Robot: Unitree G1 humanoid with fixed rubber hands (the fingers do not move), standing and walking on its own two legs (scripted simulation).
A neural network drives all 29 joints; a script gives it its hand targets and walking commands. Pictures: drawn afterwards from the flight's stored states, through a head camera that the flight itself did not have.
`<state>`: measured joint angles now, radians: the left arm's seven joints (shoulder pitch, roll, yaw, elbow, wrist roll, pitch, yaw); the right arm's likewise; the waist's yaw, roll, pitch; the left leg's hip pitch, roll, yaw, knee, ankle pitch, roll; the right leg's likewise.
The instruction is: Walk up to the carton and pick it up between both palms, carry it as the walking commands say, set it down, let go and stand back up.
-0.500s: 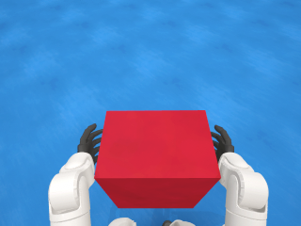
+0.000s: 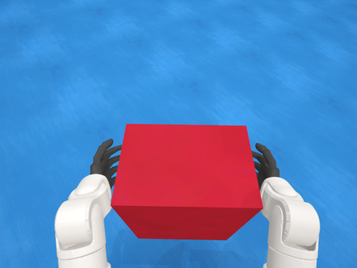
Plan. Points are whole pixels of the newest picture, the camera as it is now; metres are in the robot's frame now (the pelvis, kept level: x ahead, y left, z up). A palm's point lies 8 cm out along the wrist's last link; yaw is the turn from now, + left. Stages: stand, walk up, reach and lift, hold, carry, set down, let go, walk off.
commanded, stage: carry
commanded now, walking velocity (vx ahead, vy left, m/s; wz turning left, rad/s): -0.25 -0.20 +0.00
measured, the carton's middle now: (183, 190) +0.28 +0.01 +0.01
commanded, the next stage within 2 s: none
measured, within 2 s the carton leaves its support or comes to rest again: neither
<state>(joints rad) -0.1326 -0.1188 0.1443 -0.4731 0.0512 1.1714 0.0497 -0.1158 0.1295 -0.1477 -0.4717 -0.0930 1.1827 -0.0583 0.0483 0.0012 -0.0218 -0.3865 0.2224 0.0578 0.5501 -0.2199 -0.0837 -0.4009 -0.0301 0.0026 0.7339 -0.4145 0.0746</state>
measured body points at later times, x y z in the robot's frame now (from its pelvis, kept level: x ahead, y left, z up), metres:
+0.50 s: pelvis -0.18 -0.12 -0.01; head -0.19 -0.08 +0.44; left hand +0.07 +0.06 +0.04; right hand +0.09 -0.26 +0.07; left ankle -0.21 -0.05 -0.74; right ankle -0.05 -0.19 -0.72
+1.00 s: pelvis -0.38 -0.26 -0.01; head -0.36 -0.29 +0.44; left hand -0.12 -0.12 +0.05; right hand -0.14 -0.44 +0.02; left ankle -0.31 -0.10 -0.67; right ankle -0.36 -0.39 -0.74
